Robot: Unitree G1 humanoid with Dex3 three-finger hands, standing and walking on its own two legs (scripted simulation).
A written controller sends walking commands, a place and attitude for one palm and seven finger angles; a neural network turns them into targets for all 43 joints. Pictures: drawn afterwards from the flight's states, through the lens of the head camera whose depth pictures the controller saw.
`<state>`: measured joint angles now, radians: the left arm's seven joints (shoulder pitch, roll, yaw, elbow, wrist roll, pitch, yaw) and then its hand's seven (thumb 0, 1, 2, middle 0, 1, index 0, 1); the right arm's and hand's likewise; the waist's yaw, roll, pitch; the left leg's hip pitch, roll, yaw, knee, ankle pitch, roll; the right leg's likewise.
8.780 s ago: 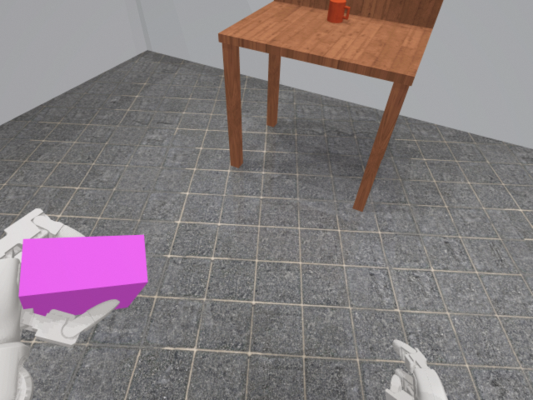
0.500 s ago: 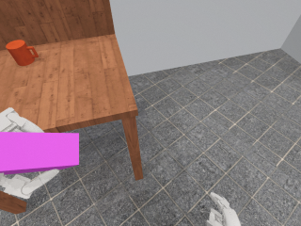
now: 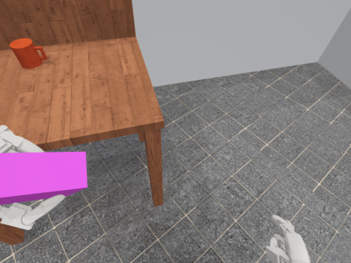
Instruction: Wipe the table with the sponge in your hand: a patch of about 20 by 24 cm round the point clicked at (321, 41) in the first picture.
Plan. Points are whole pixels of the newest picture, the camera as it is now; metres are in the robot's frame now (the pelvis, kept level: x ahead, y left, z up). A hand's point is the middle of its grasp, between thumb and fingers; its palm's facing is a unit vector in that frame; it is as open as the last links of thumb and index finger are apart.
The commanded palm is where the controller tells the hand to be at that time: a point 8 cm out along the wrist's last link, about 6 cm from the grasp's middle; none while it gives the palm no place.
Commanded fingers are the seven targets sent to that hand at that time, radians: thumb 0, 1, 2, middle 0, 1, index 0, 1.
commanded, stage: come to a stop and stand still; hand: left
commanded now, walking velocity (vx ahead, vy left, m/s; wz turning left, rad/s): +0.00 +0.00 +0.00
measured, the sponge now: (50, 178) +0.22 +0.21 +0.16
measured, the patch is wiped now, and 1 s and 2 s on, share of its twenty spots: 0.00 0.00 0.00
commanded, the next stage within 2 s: look again from close up in 0.76 s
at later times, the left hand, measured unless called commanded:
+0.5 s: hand (4, 227) +0.15 +0.24 +0.16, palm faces +0.33 -0.83 -0.45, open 9.8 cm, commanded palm +0.10 +0.29 +0.18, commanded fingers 0.00 0.10 1.30 -1.20 -1.60 -1.20 -1.60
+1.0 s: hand out of the picture +0.18 +0.30 +0.19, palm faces +0.44 -0.79 -0.43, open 9.8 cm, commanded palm +0.09 +0.30 +0.18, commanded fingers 0.00 0.10 1.30 -1.20 -1.60 -1.20 -1.60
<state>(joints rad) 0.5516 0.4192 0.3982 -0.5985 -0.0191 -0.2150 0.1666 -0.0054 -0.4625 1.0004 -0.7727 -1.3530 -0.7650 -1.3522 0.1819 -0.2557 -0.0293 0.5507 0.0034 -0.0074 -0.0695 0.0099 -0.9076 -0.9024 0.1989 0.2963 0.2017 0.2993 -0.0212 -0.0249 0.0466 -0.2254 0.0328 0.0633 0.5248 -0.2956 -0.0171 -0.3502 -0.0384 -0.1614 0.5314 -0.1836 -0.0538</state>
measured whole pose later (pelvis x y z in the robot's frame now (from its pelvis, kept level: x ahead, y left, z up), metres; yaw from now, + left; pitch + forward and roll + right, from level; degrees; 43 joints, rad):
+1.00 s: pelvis -0.08 +0.02 +0.01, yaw -3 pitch -1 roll -1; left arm 0.24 0.48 0.46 -0.29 -0.04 -0.26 0.10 -0.01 -0.46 1.00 -0.78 -1.35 -0.77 -1.35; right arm 0.22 -0.18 0.01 0.61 0.01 -0.14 -0.03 0.01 -0.90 -0.90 0.20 0.30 0.21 0.30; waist 0.04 -0.01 0.07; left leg -0.32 0.03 0.05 0.51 -0.18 0.02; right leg -0.24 0.01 -0.04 0.46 -0.22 -0.01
